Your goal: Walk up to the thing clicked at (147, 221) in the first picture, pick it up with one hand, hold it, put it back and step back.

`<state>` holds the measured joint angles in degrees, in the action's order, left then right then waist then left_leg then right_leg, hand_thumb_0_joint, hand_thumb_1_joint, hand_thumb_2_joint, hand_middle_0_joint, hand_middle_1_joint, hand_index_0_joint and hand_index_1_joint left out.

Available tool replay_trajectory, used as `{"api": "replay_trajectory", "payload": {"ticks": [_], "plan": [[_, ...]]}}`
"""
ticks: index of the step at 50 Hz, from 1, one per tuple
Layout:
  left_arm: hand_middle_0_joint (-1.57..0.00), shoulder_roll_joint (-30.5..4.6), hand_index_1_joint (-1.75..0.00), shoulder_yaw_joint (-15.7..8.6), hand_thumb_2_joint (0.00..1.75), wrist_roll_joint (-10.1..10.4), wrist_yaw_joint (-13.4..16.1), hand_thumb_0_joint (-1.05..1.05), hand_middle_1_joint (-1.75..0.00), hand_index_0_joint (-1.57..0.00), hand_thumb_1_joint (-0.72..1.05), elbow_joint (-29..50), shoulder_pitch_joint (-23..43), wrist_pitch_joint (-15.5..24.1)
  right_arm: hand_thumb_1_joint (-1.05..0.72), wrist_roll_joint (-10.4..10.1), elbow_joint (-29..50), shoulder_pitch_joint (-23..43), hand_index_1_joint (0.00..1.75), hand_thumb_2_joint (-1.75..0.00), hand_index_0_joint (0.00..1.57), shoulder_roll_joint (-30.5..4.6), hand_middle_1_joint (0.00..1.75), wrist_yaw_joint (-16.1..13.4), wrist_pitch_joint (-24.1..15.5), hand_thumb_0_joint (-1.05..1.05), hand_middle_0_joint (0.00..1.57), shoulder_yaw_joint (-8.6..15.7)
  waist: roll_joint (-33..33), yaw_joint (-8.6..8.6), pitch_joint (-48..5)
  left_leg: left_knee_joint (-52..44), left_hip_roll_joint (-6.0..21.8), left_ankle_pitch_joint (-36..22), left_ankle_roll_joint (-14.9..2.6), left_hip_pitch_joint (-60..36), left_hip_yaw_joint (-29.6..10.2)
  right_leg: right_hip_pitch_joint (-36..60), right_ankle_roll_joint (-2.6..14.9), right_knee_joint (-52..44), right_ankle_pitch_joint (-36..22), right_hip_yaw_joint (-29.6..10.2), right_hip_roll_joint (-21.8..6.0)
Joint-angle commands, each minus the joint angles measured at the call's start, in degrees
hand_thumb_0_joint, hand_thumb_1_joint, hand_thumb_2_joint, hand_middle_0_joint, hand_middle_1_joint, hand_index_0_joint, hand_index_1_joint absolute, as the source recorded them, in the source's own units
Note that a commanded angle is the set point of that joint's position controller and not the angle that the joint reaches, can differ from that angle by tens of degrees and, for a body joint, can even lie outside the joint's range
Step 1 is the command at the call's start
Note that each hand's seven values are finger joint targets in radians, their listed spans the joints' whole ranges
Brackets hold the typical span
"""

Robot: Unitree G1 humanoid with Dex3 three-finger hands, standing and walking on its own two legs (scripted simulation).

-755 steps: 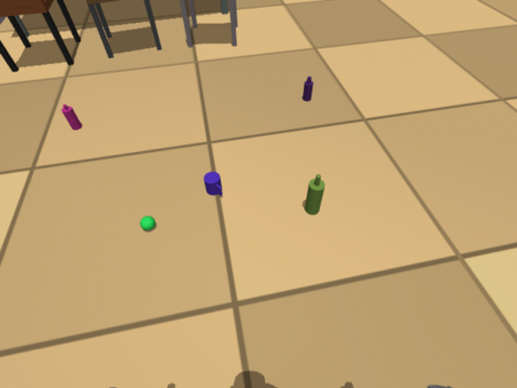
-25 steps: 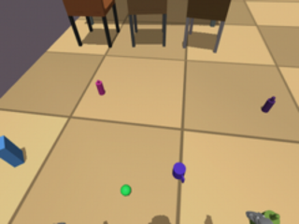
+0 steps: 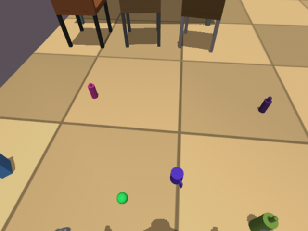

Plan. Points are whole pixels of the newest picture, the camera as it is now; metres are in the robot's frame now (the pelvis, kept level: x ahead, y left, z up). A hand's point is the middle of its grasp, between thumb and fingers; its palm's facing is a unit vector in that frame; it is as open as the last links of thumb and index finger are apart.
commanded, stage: walk up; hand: left
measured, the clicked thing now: (122, 197) +0.40 +0.23 -0.74
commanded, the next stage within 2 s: stand in 0.70 s
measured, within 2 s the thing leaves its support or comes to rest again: neither
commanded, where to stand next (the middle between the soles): +0.02 +0.02 m, yaw +1 degrees
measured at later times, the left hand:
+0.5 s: hand out of the picture +0.08 +0.26 -0.15, palm faces -0.04 -0.93 -0.36, open 7.3 cm
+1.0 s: hand out of the picture +0.07 +0.25 -0.15, palm faces -0.05 -0.94 -0.34, open 7.3 cm
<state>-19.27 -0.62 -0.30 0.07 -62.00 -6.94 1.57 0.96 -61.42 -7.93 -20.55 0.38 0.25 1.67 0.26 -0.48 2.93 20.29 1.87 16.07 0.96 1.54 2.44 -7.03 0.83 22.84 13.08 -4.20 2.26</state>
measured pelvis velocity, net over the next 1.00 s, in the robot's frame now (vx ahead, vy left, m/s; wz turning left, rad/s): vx -0.02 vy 0.00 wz -0.01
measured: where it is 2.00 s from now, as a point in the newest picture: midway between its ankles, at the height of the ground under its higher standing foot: outside the picture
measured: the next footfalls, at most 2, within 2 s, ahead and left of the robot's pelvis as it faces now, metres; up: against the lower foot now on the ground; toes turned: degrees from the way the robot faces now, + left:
none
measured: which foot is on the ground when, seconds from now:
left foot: down 0.00-1.00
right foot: down 0.00-1.00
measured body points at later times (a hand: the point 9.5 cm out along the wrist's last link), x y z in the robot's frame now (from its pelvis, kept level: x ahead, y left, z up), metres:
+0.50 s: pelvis -0.01 +0.01 +0.00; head +0.00 +0.00 +0.45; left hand +0.08 +0.31 -0.12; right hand +0.05 -0.29 -0.14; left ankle -0.05 +0.13 -0.74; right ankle -0.01 -0.11 -0.74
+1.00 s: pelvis -0.02 +0.00 +0.00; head -0.01 +0.00 +0.45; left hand +0.07 +0.30 -0.13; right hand +0.04 -0.30 -0.13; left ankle -0.05 +0.13 -0.74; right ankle -0.01 -0.11 -0.74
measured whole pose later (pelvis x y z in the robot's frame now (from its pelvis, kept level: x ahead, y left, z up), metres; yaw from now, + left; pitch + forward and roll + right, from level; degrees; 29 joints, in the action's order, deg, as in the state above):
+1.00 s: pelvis -0.02 +0.00 +0.00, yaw +0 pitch -3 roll +0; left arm -19.8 0.8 -0.3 0.0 -63.1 -5.9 0.9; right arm 0.6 -63.6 -6.6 -19.9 0.3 0.2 0.6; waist 0.1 -0.8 3.8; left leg 17.3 1.2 12.5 0.6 1.9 3.0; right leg -7.5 0.1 19.8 9.3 -4.8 1.6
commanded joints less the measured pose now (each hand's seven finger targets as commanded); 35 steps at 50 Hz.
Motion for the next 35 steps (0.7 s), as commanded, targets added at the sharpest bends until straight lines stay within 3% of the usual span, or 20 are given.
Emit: {"api": "replay_trajectory", "payload": {"ticks": [1, 8, 34, 35], "plan": [[-0.2, -13.4, -0.3, -3.0, 0.9, -0.1, 1.0, 0.0, -0.3, -0.2, 0.9, 3.9, 2.7, 1.0, -0.9, -0.2, 3.9, 2.2, 0.3, -0.9, 0.2, -11.6, 0.3, -0.6, -1.5, 0.0, 0.2, 2.4, -0.1, 0.21, -3.7, -2.2, 5.0, -12.7, -2.89, 0.4, -3.1, 0.5, 2.36, -2.0, -19.0, -5.3, -7.5], [-0.2, -12.6, -0.3, -2.8, 0.9, 0.0, 0.8, 0.0, -0.3, -0.2, 0.9, 3.9, 2.9, 0.6, -0.9, -0.3, 3.4, 1.8, 0.3, -0.9, 0.2, -12.1, 0.3, -0.8, -1.8, 0.0, 0.2, 2.5, 1.0, 0.19, -4.3, -2.9, 5.8, -15.3, -3.32, 0.0, -3.2, 0.5, 2.13, 0.0, -19.6, -3.8, -6.3], [-0.2, -12.9, -0.3, -2.5, 0.9, -0.3, 0.9, 0.0, -0.3, -0.2, 0.9, 4.0, 2.4, 0.5, -0.9, -0.1, 3.5, 2.3, 0.3, -0.9, 0.2, -11.5, 0.3, -0.5, -1.3, 0.0, 0.2, 3.1, -1.2, -0.26, -2.2, -3.0, 4.9, -7.2, -3.53, -0.1, -2.4, -3.0, 1.97, -1.8, -15.3, -6.0, -6.4], [-0.2, -12.8, -0.3, -1.9, 0.9, 0.0, 1.0, 0.0, -0.3, -0.2, 0.9, 3.6, 3.7, 0.4, -0.9, -0.6, 3.1, 3.4, 0.3, -0.9, 0.2, -10.8, 0.3, -0.7, -1.2, 0.0, 0.2, 2.3, -1.1, -0.57, -2.0, -4.0, 5.9, -12.0, -3.1, 0.1, -4.4, -2.6, 1.49, -2.9, -19.2, -6.3, -7.6]]}}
